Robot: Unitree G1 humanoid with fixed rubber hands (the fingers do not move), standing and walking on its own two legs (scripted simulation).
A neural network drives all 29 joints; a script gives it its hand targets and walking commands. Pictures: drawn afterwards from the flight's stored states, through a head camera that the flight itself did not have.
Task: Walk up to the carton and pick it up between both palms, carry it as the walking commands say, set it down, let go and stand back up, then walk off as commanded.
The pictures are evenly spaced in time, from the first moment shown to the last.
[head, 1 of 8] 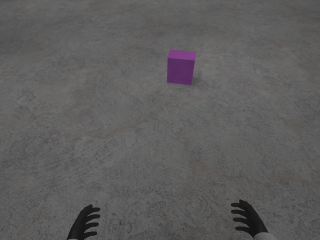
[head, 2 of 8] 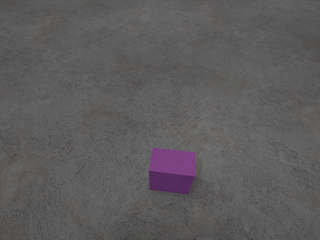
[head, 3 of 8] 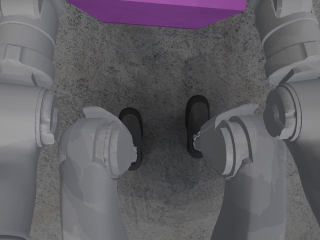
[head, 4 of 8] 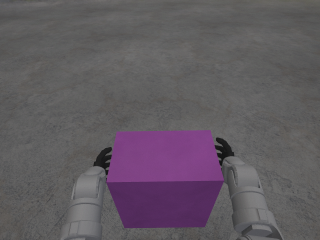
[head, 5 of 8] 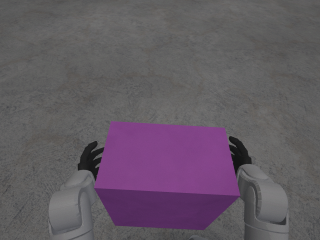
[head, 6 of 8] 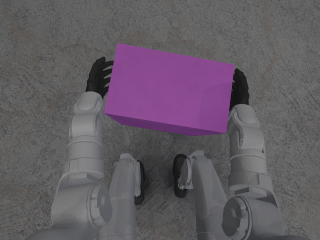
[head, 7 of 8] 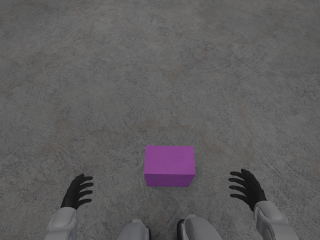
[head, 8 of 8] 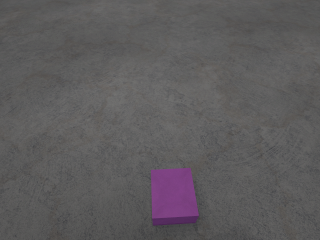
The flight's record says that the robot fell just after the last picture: no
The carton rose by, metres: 0.67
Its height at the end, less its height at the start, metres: -0.07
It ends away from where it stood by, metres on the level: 1.58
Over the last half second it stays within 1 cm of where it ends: yes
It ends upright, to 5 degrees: no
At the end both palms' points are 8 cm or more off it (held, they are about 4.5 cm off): yes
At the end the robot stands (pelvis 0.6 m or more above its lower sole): yes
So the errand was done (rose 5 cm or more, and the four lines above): no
